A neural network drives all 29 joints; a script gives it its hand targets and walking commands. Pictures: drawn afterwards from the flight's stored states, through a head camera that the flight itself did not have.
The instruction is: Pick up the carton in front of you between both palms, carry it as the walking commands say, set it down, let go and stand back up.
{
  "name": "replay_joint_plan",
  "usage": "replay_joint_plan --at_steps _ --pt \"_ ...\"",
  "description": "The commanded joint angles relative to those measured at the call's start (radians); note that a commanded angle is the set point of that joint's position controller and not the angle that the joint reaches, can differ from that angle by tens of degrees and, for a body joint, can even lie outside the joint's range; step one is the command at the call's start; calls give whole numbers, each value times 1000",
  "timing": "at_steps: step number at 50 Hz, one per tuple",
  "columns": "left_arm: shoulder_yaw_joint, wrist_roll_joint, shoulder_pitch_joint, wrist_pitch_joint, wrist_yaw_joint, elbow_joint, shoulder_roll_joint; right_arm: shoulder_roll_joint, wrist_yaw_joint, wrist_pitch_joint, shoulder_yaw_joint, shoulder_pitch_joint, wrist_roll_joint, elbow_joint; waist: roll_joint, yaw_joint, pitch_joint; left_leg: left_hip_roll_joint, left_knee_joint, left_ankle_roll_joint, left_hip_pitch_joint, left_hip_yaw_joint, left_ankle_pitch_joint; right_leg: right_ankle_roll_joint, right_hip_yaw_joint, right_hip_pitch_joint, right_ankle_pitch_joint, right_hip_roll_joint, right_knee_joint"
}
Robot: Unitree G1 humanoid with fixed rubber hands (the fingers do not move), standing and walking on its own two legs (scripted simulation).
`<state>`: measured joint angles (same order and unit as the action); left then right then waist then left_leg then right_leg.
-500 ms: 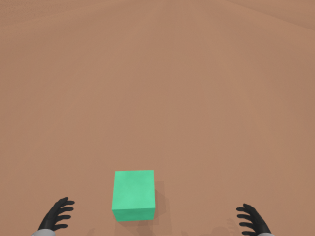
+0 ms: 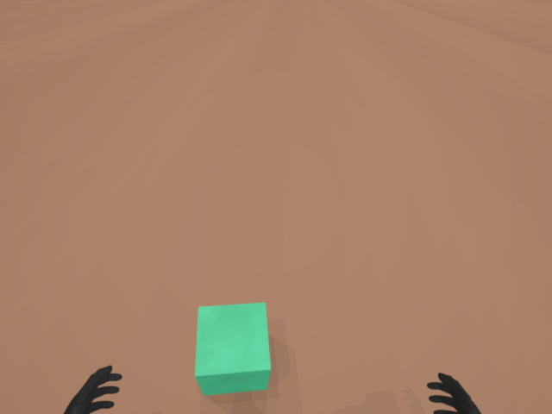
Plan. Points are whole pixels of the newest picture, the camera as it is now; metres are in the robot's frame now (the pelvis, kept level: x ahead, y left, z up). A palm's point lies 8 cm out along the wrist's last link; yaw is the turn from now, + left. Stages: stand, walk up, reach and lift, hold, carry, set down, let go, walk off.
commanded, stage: stand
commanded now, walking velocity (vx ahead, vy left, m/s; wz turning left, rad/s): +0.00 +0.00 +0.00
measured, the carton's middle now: (234, 349) +0.40 +0.10 -0.65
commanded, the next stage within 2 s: none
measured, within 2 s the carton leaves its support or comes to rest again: neither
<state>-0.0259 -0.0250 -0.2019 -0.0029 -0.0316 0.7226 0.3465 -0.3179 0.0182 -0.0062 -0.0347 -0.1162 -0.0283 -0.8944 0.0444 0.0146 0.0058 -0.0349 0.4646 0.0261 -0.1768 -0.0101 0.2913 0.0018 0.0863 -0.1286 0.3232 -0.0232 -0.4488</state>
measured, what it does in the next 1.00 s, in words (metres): stands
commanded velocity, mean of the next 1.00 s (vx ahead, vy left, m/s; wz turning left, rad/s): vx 0.00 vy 0.00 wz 0.00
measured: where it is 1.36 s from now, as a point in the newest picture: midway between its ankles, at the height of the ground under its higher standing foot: outside the picture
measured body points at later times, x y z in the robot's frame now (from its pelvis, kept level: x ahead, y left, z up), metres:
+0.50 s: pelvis -0.02 +0.00 +0.01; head -0.02 +0.01 +0.46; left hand +0.10 +0.29 -0.11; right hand +0.09 -0.31 -0.10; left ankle -0.03 +0.10 -0.74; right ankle -0.05 -0.13 -0.74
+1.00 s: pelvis -0.04 +0.00 +0.01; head -0.04 +0.01 +0.46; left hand +0.07 +0.30 -0.11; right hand +0.06 -0.31 -0.10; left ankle -0.03 +0.10 -0.74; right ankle -0.05 -0.13 -0.74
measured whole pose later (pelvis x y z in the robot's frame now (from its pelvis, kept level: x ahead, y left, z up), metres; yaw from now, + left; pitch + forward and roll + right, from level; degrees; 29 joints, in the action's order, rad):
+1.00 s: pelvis -0.04 +0.00 +0.01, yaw +1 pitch -2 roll +0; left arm -0.01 -0.02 -0.15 0.01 -0.02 0.95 0.38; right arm -0.36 0.01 -0.01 -0.02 -0.09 -0.02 -1.08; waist 0.03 0.02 0.03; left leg -0.03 0.35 0.02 -0.14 -0.03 0.18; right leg 0.00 0.07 -0.08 0.21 -0.02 -0.33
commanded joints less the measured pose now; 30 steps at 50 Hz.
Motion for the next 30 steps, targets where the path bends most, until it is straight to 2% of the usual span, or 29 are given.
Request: replay_joint_plan --at_steps 1,2,4,5,6,7,8,9,10,12,14,15,16,17,18,19,20,21,22,23,24,26,27,28,29,30 --pt "-31 0 7 15 -3 -47 124 -161 9 -13 -33 51 2 48 -89 -5 -76 118 -27 1 88 -98 -440 -27 68 -38 -345 94 30" --pt "-29 -5 13 17 -2 -40 139 -172 8 -10 -39 46 -5 40 -59 -8 -82 120 -43 0 87 -110 -428 -22 64 -29 -334 94 34" --pt "-38 -1 35 8 -6 -20 162 -159 6 -9 -37 34 5 27 -1 5 -47 119 -60 -11 91 -111 -380 -26 61 -53 -317 92 54" --pt "-29 -4 13 9 -4 -17 152 -173 5 -10 -37 32 4 20 -46 -2 -91 121 -49 -8 109 -105 -380 -25 58 -27 -324 91 58" --pt "-26 0 28 10 -3 -10 143 -175 8 -18 -35 35 5 12 -52 2 -30 129 -73 2 70 -123 -380 -34 75 -42 -317 102 67" --pt "-27 -4 31 14 -2 -9 142 -164 5 -16 -36 39 1 0 -35 -3 -56 123 -67 -2 90 -115 -377 -30 67 -21 -304 102 63" --pt "-22 -3 13 11 -2 3 144 -168 5 -13 -36 36 0 4 -45 3 -34 114 -73 -13 81 -94 -329 -28 69 -46 -291 91 80" --pt "-18 1 30 14 -2 10 144 -180 3 -13 -32 40 4 -6 -49 7 -52 114 -73 -12 94 -104 -331 -26 78 -42 -288 95 81" --pt "-25 -1 27 19 -1 16 153 -192 3 -12 -36 46 3 -19 -97 1 -52 125 -84 -2 87 -102 -335 -30 79 -27 -292 101 95" --pt "-22 -1 33 14 0 34 158 -175 0 -12 -28 49 5 -16 -35 8 -20 131 -83 -2 93 -113 -352 -30 66 -50 -312 102 92" --pt "-23 1 39 19 2 38 160 -177 -3 -15 -31 46 5 -31 -17 -1 -51 123 -90 -4 85 -116 -307 -32 72 -27 -282 98 104" --pt "-21 -3 23 22 4 42 136 -183 -1 -17 -32 64 2 -39 -54 3 -51 129 -94 -3 94 -118 -304 -32 78 -36 -299 109 107" --pt "-18 2 53 26 4 53 152 -173 -4 -13 -29 54 -1 -46 -17 2 -32 124 -101 -7 75 -115 -325 -29 67 -24 -304 108 102" --pt "-19 3 26 25 4 55 147 -183 -4 -14 -33 49 1 -56 -53 8 -15 118 -107 -3 68 -111 -308 -27 71 -39 -299 102 117" --pt "-26 5 38 22 0 57 167 -200 -5 -15 -34 56 1 -53 -49 -6 -43 122 -110 2 85 -126 -302 -32 80 -26 -275 109 113" --pt "-24 -7 45 21 2 73 160 -177 -3 -19 -29 62 0 -64 -34 1 -28 126 -115 1 82 -120 -306 -34 64 -23 -285 105 109" --pt "-21 2 32 21 6 62 142 -187 -1 -23 -29 69 1 -53 -34 -18 -60 134 -103 6 86 -127 -304 -29 71 -14 -273 111 117" --pt "-19 4 37 26 4 86 165 -177 -7 -18 -29 51 3 -68 -4 -3 -36 137 -115 8 84 -137 -305 -32 74 -21 -263 113 120" --pt "-14 8 28 29 8 92 152 -191 -7 -19 -32 61 7 -68 -35 -4 -49 125 -111 2 98 -122 -319 -30 82 -31 -283 109 129" --pt "-15 3 44 27 5 104 163 -195 -8 -17 -27 56 2 -77 -33 5 -41 130 -114 -2 97 -118 -334 -29 77 -23 -281 112 135" --pt "-23 0 43 28 3 101 173 -213 -10 -18 -36 49 7 -84 -21 2 -9 136 -124 -3 75 -127 -312 -35 73 -33 -278 115 135" --pt "-23 12 42 25 6 108 166 -192 -8 -17 -22 40 5 -91 -20 -6 -27 124 -125 -6 81 -118 -306 -24 75 -27 -271 111 134" --pt "-13 15 41 21 5 119 156 -190 -7 -18 -25 50 10 -94 -76 -2 -9 123 -142 0 63 -116 -221 -34 95 -34 -200 118 152" --pt "-22 0 67 20 2 122 172 -197 -5 -15 -23 49 5 -104 -45 8 -11 121 -155 -9 70 -128 -203 -32 72 -30 -193 110 147" --pt "-17 -5 47 20 2 122 162 -217 -6 -19 -28 55 3 -106 -59 -9 -4 134 -148 -2 67 -134 -224 -36 86 -33 -195 118 146" --pt "-25 2 51 22 5 131 182 -220 -7 -17 -29 65 3 -112 -38 -6 -12 131 -148 -5 65 -142 -215 -33 74 -34 -175 110 160"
